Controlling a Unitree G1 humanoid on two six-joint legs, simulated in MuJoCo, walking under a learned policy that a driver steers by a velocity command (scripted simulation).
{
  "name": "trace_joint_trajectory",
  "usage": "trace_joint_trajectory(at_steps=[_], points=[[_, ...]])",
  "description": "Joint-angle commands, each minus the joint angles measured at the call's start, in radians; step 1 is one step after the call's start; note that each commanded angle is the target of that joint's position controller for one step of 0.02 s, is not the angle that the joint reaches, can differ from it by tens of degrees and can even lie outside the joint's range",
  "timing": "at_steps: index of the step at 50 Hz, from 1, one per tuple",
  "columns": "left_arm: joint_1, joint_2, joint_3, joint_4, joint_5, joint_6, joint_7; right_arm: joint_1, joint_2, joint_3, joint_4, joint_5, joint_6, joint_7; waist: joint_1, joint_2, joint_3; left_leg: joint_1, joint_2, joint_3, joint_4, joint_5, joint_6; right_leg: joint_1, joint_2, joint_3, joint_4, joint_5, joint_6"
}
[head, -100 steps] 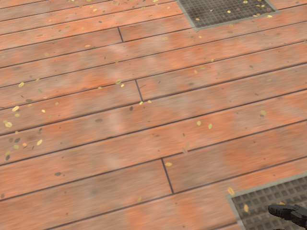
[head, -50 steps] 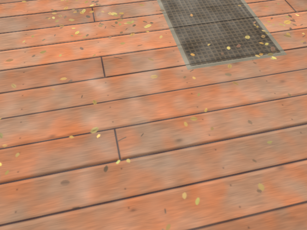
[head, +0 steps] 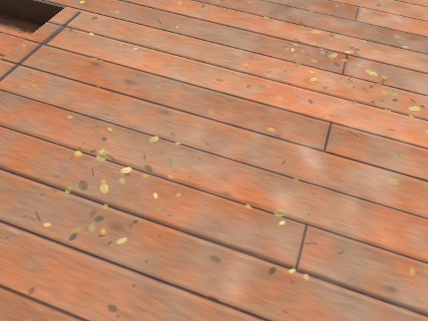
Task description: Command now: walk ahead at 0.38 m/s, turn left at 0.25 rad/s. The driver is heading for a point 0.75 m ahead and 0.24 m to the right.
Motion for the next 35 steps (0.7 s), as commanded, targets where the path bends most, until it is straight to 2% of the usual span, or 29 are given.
trace_joint_trajectory(at_steps=[1,4,6,8,12,15,17,18,19,20,21,22,23,24,25,26,27,29,31,33,35], points=[[-0.149,0.115,0.022,-0.113,0.012,-0.048,-0.009,0.059,-0.151,-0.038,-0.036,-0.003,-0.037,-0.006,-0.06,0.18,0.094,0.265,0.283,-0.396,-0.34,-0.013,0.193,-0.467,-0.048,0.065,0.079,0.143,-0.009],[-0.132,0.074,0.011,-0.089,0.021,-0.045,-0.015,0.055,-0.153,-0.035,-0.031,-0.012,-0.043,-0.021,-0.041,0.147,0.071,0.228,0.232,-0.253,-0.365,0.268,0.166,-0.39,-0.033,0.039,-0.007,0.314,0.026],[-0.165,0.045,-0.002,-0.093,0.02,-0.042,-0.014,0.07,-0.156,-0.036,-0.012,-0.009,-0.044,-0.027,-0.048,0.127,0.071,0.214,0.209,-0.182,-0.369,0.342,0.153,-0.356,-0.018,0.031,-0.131,0.398,0.043],[-0.223,0.022,-0.015,-0.108,0.014,-0.044,-0.018,0.094,-0.166,-0.038,0.011,-0.007,-0.045,-0.03,-0.069,0.135,0.087,0.189,0.195,-0.138,-0.379,0.352,0.14,-0.305,0.003,0.019,-0.259,0.48,0.047],[-0.312,0.014,-0.029,-0.136,-0.001,-0.049,-0.039,0.141,-0.183,-0.045,0.059,0.0,-0.048,-0.031,-0.098,0.135,0.137,0.207,0.23,-0.092,-0.406,0.315,0.136,-0.26,0.024,0.0,-0.411,0.544,0.012],[-0.321,0.029,-0.028,-0.15,0.0,-0.054,-0.056,0.143,-0.187,-0.05,0.087,0.005,-0.044,-0.034,-0.081,0.132,0.139,0.299,0.266,-0.054,-0.357,0.452,0.114,-0.251,0.04,-0.001,-0.465,0.477,-0.043],[-0.256,0.063,-0.012,-0.142,0.004,-0.05,-0.054,0.13,-0.209,-0.056,0.088,-0.004,-0.035,-0.043,-0.041,0.162,0.059,0.356,0.266,-0.013,-0.234,0.826,0.086,-0.132,0.101,-0.035,-0.455,0.396,-0.083],[-0.166,0.095,0.006,-0.122,0.004,-0.045,-0.048,0.123,-0.218,-0.058,0.086,-0.01,-0.026,-0.048,0.007,0.175,-0.017,0.37,0.25,0.015,-0.098,1.021,0.067,-0.011,0.144,-0.061,-0.446,0.363,-0.108],[-0.02,0.131,0.027,-0.087,0.003,-0.038,-0.038,0.113,-0.214,-0.053,0.08,-0.012,-0.018,-0.055,0.085,0.154,-0.105,0.294,0.212,0.062,0.113,1.089,0.031,0.206,0.173,-0.071,-0.465,0.385,-0.137],[0.134,0.194,0.045,-0.069,0.001,-0.027,-0.022,0.14,-0.184,-0.037,0.057,-0.034,-0.021,-0.062,0.131,0.048,-0.222,0.039,0.178,0.07,0.42,0.792,-0.005,0.531,0.021,0.159,-0.428,0.378,-0.196],[0.17,0.253,0.055,-0.059,-0.004,-0.033,-0.029,0.277,-0.045,0.004,0.039,-0.035,-0.043,-0.038,0.022,-0.227,-0.361,-0.366,-0.043,-0.016,0.792,-0.157,-0.074,0.848,-0.234,0.752,-0.547,0.076,-0.4],[0.173,0.157,0.033,-0.063,-0.009,-0.034,-0.025,0.146,-0.138,-0.008,0.034,-0.004,-0.076,-0.026,0.104,-0.118,-0.358,-0.469,-0.031,-0.164,0.887,-0.206,-0.058,0.843,-0.226,0.859,-0.688,-0.036,-0.367],[0.116,0.145,0.028,-0.072,0.002,-0.034,-0.017,0.036,-0.171,-0.017,-0.008,0.033,-0.097,-0.016,0.102,-0.079,-0.2,-0.537,0.016,-0.156,0.88,-0.129,-0.042,0.719,-0.209,0.719,-0.715,0.006,-0.325],[0.06,0.138,0.025,-0.088,0.007,-0.035,-0.011,-0.014,-0.165,-0.009,-0.021,0.023,-0.112,-0.019,0.071,0.034,-0.119,-0.509,0.059,-0.144,0.806,-0.057,-0.03,0.565,-0.173,0.624,-0.729,0.102,-0.302],[0.01,0.119,0.02,-0.1,0.014,-0.035,-0.008,-0.038,-0.164,-0.015,-0.024,-0.002,-0.117,-0.024,0.033,0.072,-0.052,-0.47,0.086,-0.134,0.725,-0.019,-0.035,0.427,-0.139,0.546,-0.743,0.221,-0.295],[-0.017,0.101,0.012,-0.115,0.028,-0.037,-0.002,-0.019,-0.164,-0.018,-0.024,-0.011,-0.111,-0.025,-0.006,0.043,-0.04,-0.405,0.105,-0.141,0.689,0.007,-0.039,0.339,-0.109,0.498,-0.765,0.29,-0.297],[-0.036,0.094,0.011,-0.124,0.027,-0.035,0.001,0.0,-0.156,-0.018,-0.023,-0.016,-0.101,-0.026,-0.028,0.016,-0.028,-0.381,0.112,-0.136,0.655,0.011,-0.051,0.287,-0.093,0.474,-0.786,0.324,-0.304],[-0.036,0.095,0.012,-0.121,0.016,-0.036,0.01,0.014,-0.134,-0.013,-0.021,-0.027,-0.081,-0.028,-0.045,0.002,0.0,-0.363,0.123,-0.11,0.57,0.015,-0.082,0.187,-0.077,0.409,-0.811,0.377,-0.311],[-0.017,0.119,0.019,-0.115,0.012,-0.037,0.02,-0.047,-0.107,-0.001,-0.045,-0.035,-0.073,-0.033,-0.031,0.004,0.033,-0.365,0.117,-0.084,0.449,0.108,-0.112,0.115,-0.048,0.348,-0.824,0.408,-0.3],[0.004,0.129,0.023,-0.108,0.006,-0.032,0.029,-0.133,-0.085,0.008,-0.063,-0.034,-0.078,-0.031,0.003,0.0,0.045,-0.326,0.095,-0.076,0.28,0.272,-0.125,0.078,-0.001,0.295,-0.809,0.382,-0.259],[0.044,0.138,0.026,-0.097,0.0,-0.022,0.035,-0.213,-0.072,0.014,-0.076,-0.025,-0.086,-0.025,0.042,-0.01,0.037,-0.262,0.053,-0.065,0.137,0.392,-0.136,0.072,0.017,0.285,-0.78,0.354,-0.228]])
